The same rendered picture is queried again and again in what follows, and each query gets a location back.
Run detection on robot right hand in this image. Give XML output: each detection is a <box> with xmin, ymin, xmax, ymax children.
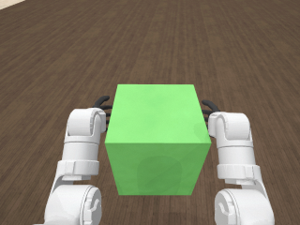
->
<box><xmin>202</xmin><ymin>99</ymin><xmax>220</xmax><ymax>138</ymax></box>

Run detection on left robot upper arm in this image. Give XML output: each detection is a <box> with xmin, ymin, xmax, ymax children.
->
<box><xmin>33</xmin><ymin>185</ymin><xmax>102</xmax><ymax>225</ymax></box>

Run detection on robot left forearm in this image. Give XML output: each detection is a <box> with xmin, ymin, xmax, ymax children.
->
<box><xmin>44</xmin><ymin>108</ymin><xmax>106</xmax><ymax>221</ymax></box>

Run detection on right robot upper arm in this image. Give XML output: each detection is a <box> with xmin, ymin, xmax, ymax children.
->
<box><xmin>215</xmin><ymin>188</ymin><xmax>275</xmax><ymax>225</ymax></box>

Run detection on robot right forearm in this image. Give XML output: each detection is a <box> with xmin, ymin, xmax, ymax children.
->
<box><xmin>208</xmin><ymin>112</ymin><xmax>275</xmax><ymax>223</ymax></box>

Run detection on robot left hand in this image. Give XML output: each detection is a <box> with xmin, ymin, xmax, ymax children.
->
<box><xmin>92</xmin><ymin>96</ymin><xmax>113</xmax><ymax>132</ymax></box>

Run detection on carton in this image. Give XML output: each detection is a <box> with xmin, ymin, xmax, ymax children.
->
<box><xmin>105</xmin><ymin>84</ymin><xmax>211</xmax><ymax>196</ymax></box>

